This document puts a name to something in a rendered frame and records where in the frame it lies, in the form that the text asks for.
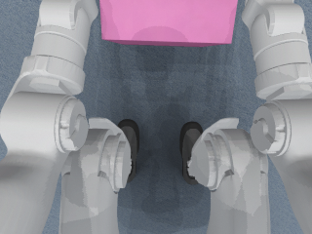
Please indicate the robot shin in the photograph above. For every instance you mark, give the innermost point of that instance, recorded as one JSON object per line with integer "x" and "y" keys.
{"x": 224, "y": 123}
{"x": 97, "y": 123}

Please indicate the robot left shin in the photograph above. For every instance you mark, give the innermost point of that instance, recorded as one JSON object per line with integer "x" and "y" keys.
{"x": 97, "y": 123}

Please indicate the right robot upper arm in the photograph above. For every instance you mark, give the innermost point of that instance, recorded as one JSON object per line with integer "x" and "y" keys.
{"x": 282, "y": 128}

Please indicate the robot left forearm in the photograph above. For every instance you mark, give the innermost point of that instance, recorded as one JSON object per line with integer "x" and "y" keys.
{"x": 55, "y": 65}

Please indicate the carton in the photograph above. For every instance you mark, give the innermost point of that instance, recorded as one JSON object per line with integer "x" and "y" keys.
{"x": 176, "y": 23}

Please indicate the robot right shin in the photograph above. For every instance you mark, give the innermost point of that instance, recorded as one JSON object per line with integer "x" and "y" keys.
{"x": 224, "y": 123}

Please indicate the left robot upper arm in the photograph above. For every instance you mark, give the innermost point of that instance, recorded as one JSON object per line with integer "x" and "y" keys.
{"x": 39, "y": 130}

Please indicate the robot right forearm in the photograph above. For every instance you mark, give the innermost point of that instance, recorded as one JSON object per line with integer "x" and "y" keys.
{"x": 280, "y": 49}

